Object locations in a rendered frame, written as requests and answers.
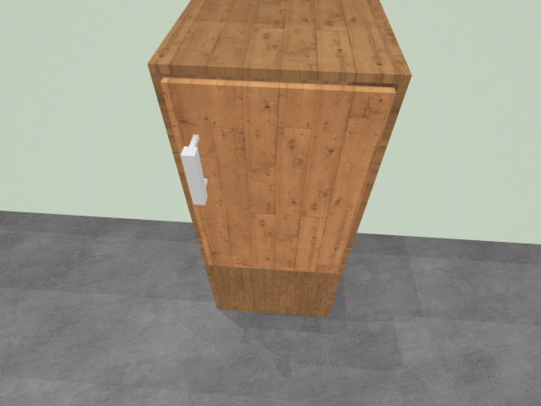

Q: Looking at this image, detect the cupboard door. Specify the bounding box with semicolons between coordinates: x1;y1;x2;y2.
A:
161;77;396;274

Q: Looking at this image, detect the handle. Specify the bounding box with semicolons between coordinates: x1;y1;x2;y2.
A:
181;134;208;206

